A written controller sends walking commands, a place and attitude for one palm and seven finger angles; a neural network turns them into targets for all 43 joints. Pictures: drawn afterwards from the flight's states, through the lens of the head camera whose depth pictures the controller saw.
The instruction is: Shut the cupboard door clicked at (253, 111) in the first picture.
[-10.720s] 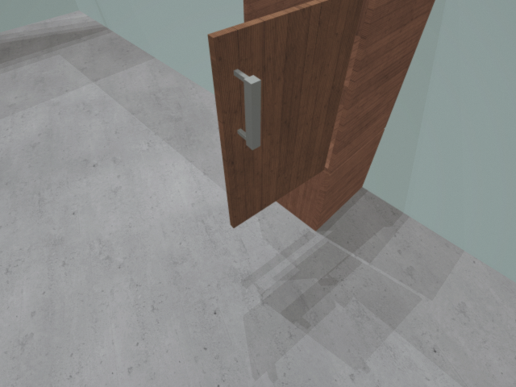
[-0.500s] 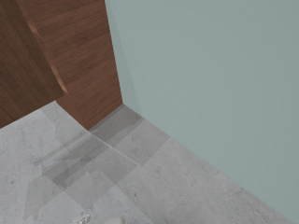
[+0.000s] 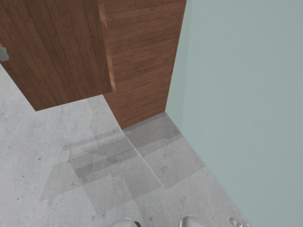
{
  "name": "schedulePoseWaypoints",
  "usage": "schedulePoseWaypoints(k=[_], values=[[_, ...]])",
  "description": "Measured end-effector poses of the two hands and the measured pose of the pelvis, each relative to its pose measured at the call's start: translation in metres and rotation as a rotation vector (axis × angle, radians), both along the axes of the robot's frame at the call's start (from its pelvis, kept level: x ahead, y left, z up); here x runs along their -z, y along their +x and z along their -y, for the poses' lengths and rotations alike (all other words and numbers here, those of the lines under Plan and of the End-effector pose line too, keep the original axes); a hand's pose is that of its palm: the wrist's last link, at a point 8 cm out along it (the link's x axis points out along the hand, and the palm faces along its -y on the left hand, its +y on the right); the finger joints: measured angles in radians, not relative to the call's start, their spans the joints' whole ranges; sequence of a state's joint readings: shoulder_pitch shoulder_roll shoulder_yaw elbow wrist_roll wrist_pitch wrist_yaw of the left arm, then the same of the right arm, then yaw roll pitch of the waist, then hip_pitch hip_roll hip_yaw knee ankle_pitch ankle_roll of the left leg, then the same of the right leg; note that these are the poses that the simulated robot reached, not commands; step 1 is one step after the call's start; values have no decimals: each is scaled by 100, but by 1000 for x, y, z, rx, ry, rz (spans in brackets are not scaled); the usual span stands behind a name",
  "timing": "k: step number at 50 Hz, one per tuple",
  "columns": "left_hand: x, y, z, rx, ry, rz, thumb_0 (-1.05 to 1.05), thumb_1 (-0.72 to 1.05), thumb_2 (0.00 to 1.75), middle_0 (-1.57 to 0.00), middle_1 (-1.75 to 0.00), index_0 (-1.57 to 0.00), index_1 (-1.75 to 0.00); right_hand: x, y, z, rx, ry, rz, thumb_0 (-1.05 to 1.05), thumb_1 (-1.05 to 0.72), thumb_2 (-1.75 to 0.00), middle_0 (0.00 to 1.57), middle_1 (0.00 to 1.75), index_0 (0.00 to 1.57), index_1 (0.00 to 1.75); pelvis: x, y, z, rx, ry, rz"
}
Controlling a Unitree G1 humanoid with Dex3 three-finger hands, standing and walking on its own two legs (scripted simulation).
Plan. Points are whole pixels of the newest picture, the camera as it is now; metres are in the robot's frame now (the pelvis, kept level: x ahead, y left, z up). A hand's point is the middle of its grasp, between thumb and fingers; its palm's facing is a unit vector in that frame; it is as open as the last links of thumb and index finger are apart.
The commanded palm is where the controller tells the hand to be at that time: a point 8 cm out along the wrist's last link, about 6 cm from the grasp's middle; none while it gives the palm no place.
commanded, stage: turn to face it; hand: left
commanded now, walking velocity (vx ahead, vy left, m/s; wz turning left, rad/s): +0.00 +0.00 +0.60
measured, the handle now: out of the picture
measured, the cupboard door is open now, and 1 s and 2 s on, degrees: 84 84 84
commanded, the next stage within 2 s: take the last steps up to it in 0.54 s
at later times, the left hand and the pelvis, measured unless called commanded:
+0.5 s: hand out of the picture +0.08 +0.15 -0.15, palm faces +0.30 -0.93 -0.22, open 7.4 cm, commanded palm none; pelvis +0.06 -0.05 +0.01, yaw +18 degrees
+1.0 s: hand out of the picture +0.03 +0.15 -0.16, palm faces +0.52 -0.83 -0.21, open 7.4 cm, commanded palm none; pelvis +0.11 -0.01 +0.01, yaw +27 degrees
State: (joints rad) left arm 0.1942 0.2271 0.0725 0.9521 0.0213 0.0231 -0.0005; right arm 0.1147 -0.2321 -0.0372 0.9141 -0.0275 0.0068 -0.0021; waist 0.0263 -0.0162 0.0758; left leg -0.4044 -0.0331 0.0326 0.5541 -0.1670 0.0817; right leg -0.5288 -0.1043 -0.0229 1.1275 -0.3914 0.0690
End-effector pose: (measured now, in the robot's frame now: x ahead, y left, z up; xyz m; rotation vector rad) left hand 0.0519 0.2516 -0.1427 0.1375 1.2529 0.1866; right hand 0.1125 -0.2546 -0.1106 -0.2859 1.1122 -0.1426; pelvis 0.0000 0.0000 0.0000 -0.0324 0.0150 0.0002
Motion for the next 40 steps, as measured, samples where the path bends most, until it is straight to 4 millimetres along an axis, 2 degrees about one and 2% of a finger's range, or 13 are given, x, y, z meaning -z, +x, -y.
schedulePoseWaypoints(k=[4, 7, 10, 13, 18, 23, 27, 30, 33, 36, 40], values=[[-13, 36, 6, -6, 16, 79, 0, 91, 90, -20, -30, -20, -30, 5, 2, -7, -5, 47, -47, 0, -91, -90, 20, 30, 20, 30, -5, 13, 8, -43, -1, -8], [-20, 57, 14, -12, 30, 119, 0, 91, 90, -20, -30, -20, -30, 11, 0, -5, -3, 76, -84, 0, -91, -90, 20, 30, 20, 30, -6, 22, 18, -78, 1, -11], [-26, 72, 24, -25, 48, 153, 0, 91, 90, -20, -30, -20, -30, 19, 0, 4, 0, 95, -125, 0, -90, -90, 20, 30, 20, 30, -4, 31, 31, -114, 8, -14], [-28, 77, 35, -47, 77, 187, 0, 91, 90, -20, -30, -20, -30, 32, 5, 20, -4, 108, -157, 0, -90, -90, 20, 30, 20, 30, 3, 41, 46, -148, 29, -19], [-33, 57, 51, -115, 77, 150, 0, 91, 90, -20, -30, -20, -30, 30, 27, 40, -57, 83, -204, 0, -91, -90, 20, 30, 20, 30, -3, 51, 55, -228, 38, 0], [-27, 21, 61, -201, 42, 67, 0, 91, 90, -20, -30, -20, -30, 17, 65, 40, -140, 45, -199, 1, -91, -90, 20, 30, 20, 30, -10, 62, 55, -290, 64, -3], [-14, -18, 59, -279, 11, -14, 0, 91, 90, -20, -30, -20, -30, 11, 105, 20, -229, 16, -154, 1, -91, -90, 20, 30, 19, 30, -7, 67, 46, -326, 66, -5], [3, -48, 50, -335, -13, -82, 0, 91, 90, -20, -30, -20, -30, 12, 135, -1, -294, -4, -79, 0, -91, -90, 20, 30, 19, 30, 4, 70, 33, -345, 42, -5], [9, -69, 42, -373, -13, -151, 0, 91, 90, -20, -30, -20, -30, 6, 153, -22, -336, -5, -24, 0, -91, -90, 20, 30, 20, 30, 5, 69, 29, -353, 48, 3], [3, -72, 36, -401, -7, -160, 1, 91, 90, -20, -30, -20, -30, 2, 160, -38, -371, 5, -5, 0, -91, -90, 20, 30, 20, 30, 0, 70, 27, -370, 35, 9], [-9, -60, 34, -413, 4, -102, 1, 91, 90, -20, -30, -20, -30, 6, 159, -49, -398, 45, -24, 0, -91, -90, 20, 30, 20, 30, -5, 76, 26, -393, 24, 13]])
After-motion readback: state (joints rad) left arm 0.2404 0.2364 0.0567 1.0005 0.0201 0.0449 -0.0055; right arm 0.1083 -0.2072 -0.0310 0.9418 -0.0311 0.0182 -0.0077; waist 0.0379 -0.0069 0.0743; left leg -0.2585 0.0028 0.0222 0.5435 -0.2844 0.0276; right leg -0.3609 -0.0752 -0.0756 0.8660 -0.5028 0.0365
